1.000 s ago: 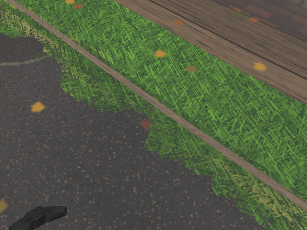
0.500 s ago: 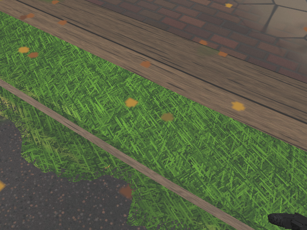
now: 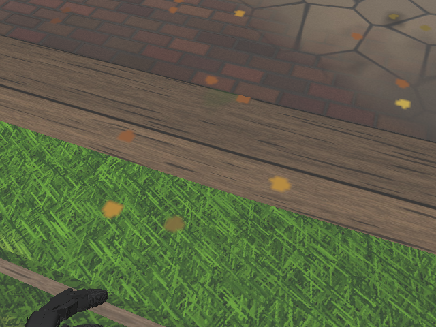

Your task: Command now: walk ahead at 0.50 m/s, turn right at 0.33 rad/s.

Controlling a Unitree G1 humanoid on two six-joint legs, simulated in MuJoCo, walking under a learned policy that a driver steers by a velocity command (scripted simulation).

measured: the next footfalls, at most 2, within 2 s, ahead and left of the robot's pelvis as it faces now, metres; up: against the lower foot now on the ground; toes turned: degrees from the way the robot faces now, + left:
left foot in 0.44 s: +0.43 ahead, +0.09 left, +0.00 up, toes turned -16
right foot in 0.92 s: +0.54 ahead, -0.23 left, +0.00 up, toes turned -30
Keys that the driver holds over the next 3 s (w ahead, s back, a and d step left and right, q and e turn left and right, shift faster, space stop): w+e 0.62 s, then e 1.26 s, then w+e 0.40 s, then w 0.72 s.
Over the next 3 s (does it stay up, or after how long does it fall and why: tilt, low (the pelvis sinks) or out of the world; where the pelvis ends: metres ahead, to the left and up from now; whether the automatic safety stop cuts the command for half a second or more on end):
stays up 0.53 -0.54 0.02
